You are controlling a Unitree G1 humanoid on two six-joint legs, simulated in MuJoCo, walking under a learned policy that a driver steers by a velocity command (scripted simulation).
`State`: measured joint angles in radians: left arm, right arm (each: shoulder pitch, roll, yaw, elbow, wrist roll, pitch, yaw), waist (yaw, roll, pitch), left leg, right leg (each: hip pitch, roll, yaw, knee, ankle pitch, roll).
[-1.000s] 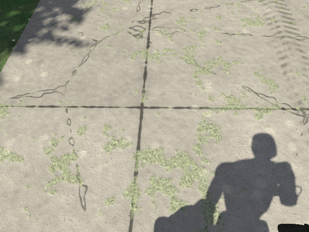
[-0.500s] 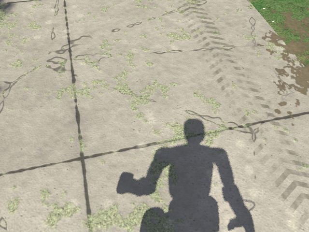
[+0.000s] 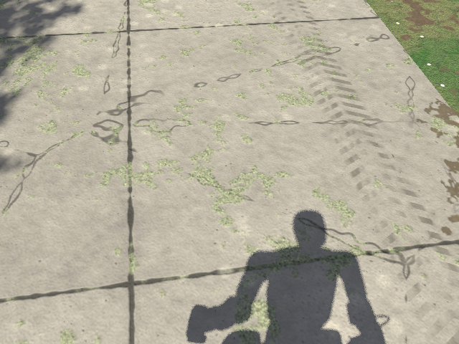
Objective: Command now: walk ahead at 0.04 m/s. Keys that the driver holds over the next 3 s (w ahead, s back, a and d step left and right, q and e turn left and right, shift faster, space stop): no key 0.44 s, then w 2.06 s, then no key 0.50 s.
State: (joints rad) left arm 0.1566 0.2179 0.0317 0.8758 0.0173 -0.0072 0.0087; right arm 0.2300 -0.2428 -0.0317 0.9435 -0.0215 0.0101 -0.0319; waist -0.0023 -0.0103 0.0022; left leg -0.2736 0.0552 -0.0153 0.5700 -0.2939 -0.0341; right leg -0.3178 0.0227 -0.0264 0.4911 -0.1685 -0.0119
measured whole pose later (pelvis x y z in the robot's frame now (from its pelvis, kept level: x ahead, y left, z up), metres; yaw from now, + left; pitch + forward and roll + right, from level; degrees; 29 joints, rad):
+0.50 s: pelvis +0.04 +0.02 +0.00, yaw +0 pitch -1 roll +0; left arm 0.15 0.23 0.05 1.05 0.00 0.02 0.04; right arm 0.22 -0.22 -0.03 1.03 0.00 -0.01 -0.03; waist 0.00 0.00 0.03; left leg -0.16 0.02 0.01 0.52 -0.34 0.00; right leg -0.25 -0.02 0.00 0.53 -0.26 0.01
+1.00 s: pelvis +0.20 -0.01 +0.01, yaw +0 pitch +1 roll +0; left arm 0.44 0.19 0.02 1.10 0.00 -0.08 0.01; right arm 0.03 -0.25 -0.06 0.91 0.03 -0.08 0.02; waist 0.08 0.03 0.01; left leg -0.64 0.09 0.02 0.70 -0.04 0.01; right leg 0.09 0.03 -0.05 0.18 -0.29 -0.04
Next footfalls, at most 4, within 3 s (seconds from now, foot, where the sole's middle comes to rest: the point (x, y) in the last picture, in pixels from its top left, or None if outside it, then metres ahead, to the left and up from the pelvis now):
1.14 left None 0.49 0.13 -0.77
1.72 right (265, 261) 0.80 -0.11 -0.77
2.26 left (196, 187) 1.11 0.13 -0.77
2.74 right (252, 140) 1.38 -0.09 -0.77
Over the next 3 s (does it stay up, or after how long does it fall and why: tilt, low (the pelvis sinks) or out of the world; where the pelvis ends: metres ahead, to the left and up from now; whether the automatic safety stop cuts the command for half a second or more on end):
stays up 1.25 0.01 0.00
